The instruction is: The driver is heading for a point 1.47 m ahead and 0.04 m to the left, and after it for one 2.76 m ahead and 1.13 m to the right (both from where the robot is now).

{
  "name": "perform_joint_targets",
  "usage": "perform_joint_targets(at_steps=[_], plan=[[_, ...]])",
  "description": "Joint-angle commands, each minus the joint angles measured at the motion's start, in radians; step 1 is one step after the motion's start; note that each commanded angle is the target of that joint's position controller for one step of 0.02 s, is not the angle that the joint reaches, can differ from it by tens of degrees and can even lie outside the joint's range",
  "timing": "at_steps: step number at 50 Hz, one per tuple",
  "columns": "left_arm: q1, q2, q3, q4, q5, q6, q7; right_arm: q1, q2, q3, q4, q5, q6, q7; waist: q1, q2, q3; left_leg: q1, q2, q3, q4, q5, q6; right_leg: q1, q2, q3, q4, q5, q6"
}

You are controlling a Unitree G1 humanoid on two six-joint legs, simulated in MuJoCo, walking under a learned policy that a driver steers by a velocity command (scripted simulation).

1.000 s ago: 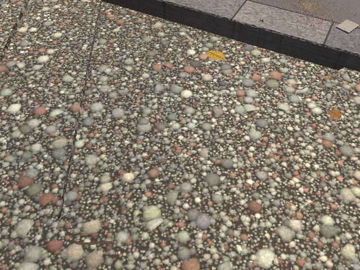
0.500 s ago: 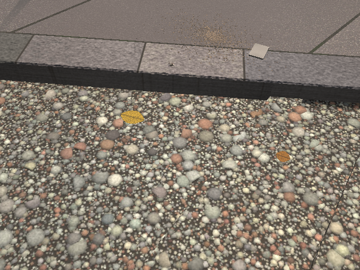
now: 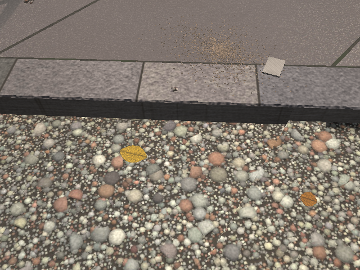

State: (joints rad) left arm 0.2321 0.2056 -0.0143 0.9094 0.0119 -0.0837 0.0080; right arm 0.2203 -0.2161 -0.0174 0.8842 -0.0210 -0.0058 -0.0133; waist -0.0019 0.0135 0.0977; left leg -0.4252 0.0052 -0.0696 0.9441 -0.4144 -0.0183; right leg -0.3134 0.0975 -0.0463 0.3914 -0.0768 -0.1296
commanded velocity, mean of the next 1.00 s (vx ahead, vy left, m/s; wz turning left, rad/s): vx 0.03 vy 0.00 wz -0.01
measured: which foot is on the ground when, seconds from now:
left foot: up 0.00-0.16, down 0.18-1.00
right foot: down 0.00-1.00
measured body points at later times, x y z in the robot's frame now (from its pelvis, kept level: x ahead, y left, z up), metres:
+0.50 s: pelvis +0.05 +0.04 +0.01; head +0.05 +0.04 +0.46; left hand +0.07 +0.28 -0.14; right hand +0.07 -0.19 -0.15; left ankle +0.05 +0.15 -0.74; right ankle +0.08 -0.04 -0.74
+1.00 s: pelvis +0.06 +0.05 +0.01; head +0.07 +0.04 +0.46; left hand +0.06 +0.27 -0.15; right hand +0.05 -0.17 -0.16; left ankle +0.05 +0.15 -0.74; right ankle +0.08 -0.04 -0.74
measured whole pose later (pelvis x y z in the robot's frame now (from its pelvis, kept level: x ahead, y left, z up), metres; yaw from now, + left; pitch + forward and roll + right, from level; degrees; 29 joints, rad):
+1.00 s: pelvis +0.06 +0.05 +0.01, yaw -1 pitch -1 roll +0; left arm 0.27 0.14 0.00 1.16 0.00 -0.01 0.05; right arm 0.30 -0.15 0.02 1.13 -0.01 -0.01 -0.04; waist 0.00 0.01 0.02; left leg -0.13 -0.03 -0.01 0.38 -0.23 0.02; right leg -0.18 0.05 0.00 0.37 -0.17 -0.04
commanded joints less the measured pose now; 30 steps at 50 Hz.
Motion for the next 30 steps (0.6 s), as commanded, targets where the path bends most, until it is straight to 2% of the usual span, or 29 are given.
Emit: perform_joint_targets(at_steps=[1, 3, 4, 6, 8, 9, 10, 11, 12, 13, 15, 16, 18, 20, 30], plan=[[0.008, 0.094, 0.016, -0.03, 0.009, -0.017, -0.004, 0.211, -0.024, -0.003, 0.035, 0.002, 0.033, -0.004, -0.066, -0.086, -0.218, 0.233, -0.001, 0.043, -0.152, 0.1, -0.008, 0.018, -0.256, 0.137, -0.083, 0.726, -0.089], [0.02, 0.108, 0.02, -0.018, 0.008, -0.004, -0.005, 0.166, -0.04, -0.003, 0.041, 0.004, 0.04, -0.008, -0.05, -0.111, -0.217, 0.266, -0.001, 0.056, -0.193, 0.166, -0.009, -0.018, -0.242, 0.136, -0.108, 0.498, -0.067], [0.024, 0.116, 0.024, -0.011, 0.008, 0.003, -0.004, 0.128, -0.048, -0.003, 0.038, 0.005, 0.041, -0.01, -0.038, -0.112, -0.194, 0.26, 0.001, 0.059, -0.213, 0.189, -0.01, -0.037, -0.232, 0.143, -0.121, 0.364, -0.066], [0.026, 0.115, 0.027, -0.002, 0.009, 0.022, 0.001, 0.084, -0.052, 0.002, 0.038, 0.002, 0.04, -0.015, -0.028, -0.106, -0.156, 0.263, 0.006, 0.062, -0.286, 0.165, -0.004, -0.058, -0.239, 0.18, -0.132, 0.126, -0.065], [0.022, 0.112, 0.028, 0.003, 0.005, 0.039, 0.01, 0.085, -0.044, 0.01, 0.054, -0.003, 0.03, -0.021, -0.036, -0.082, -0.117, 0.318, 0.004, 0.072, -0.45, 0.195, 0.016, -0.089, -0.229, 0.204, -0.099, -0.051, -0.042], [0.054, 0.09, 0.023, 0.008, 0.005, 0.044, 0.014, 0.092, -0.077, 0.009, 0.054, -0.012, 0.02, -0.024, -0.031, -0.028, -0.104, 0.353, 0.071, -0.01, -0.541, 0.236, 0.036, -0.116, -0.222, 0.224, -0.086, -0.138, 0.004], [0.106, 0.077, 0.026, 0.012, 0.002, 0.046, 0.014, 0.086, -0.132, 0.001, 0.054, -0.018, 0.01, -0.027, 0.016, 0.062, -0.085, 0.35, 0.167, -0.11, -0.582, 0.326, 0.064, -0.122, -0.159, 0.187, -0.033, -0.195, 0.037], [0.15, 0.058, 0.024, 0.043, -0.015, 0.059, 0.014, 0.03, -0.136, -0.002, 0.062, 0.003, 0.008, -0.021, 0.048, 0.141, -0.061, 0.176, 0.189, -0.148, -0.637, 0.215, 0.103, 0.009, -0.097, 0.125, -0.049, -0.189, 0.056], [0.13, 0.076, 0.029, 0.059, -0.011, 0.067, 0.017, -0.001, -0.09, 0.008, 0.058, 0.005, 0.002, -0.014, 0.044, 0.106, -0.032, 0.083, 0.167, -0.145, -0.677, 0.122, 0.092, 0.111, -0.106, 0.13, -0.039, -0.133, 0.067], [0.111, 0.091, 0.036, 0.062, -0.009, 0.069, 0.017, -0.004, -0.076, 0.012, 0.062, 0.008, -0.005, -0.011, 0.037, 0.082, -0.034, 0.065, 0.136, -0.116, -0.686, 0.103, 0.073, 0.154, -0.123, 0.144, -0.043, -0.09, 0.062], [0.099, 0.094, 0.04, 0.075, -0.006, 0.069, 0.013, 0.02, -0.075, 0.012, 0.086, 0.014, -0.008, -0.016, 0.03, 0.064, -0.043, 0.108, 0.097, -0.077, -0.678, 0.126, 0.057, 0.159, -0.147, 0.165, -0.058, -0.073, 0.056], [0.097, 0.084, 0.037, 0.083, -0.004, 0.066, 0.013, 0.034, -0.072, 0.012, 0.097, 0.017, -0.008, -0.017, 0.026, 0.05, -0.049, 0.141, 0.089, -0.067, -0.67, 0.151, 0.056, 0.144, -0.153, 0.17, -0.066, -0.074, 0.056], [0.091, 0.075, 0.035, 0.103, -0.007, 0.063, 0.018, 0.052, -0.063, 0.012, 0.11, 0.015, -0.008, -0.017, 0.016, 0.014, -0.054, 0.183, 0.087, -0.059, -0.657, 0.19, 0.062, 0.127, -0.155, 0.169, -0.079, -0.073, 0.061], [0.082, 0.071, 0.035, 0.118, -0.008, 0.063, 0.023, 0.061, -0.061, 0.013, 0.122, 0.012, -0.008, -0.018, 0.01, 0.001, -0.057, 0.196, 0.086, -0.057, -0.654, 0.208, 0.067, 0.129, -0.155, 0.168, -0.084, -0.068, 0.064], [0.083, 0.051, 0.029, 0.184, -0.009, 0.069, 0.032, 0.099, -0.045, 0.019, 0.178, 0.011, -0.006, -0.024, 0.005, -0.008, -0.056, 0.216, 0.077, -0.043, -0.649, 0.246, 0.07, 0.148, -0.164, 0.166, -0.081, -0.034, 0.065]])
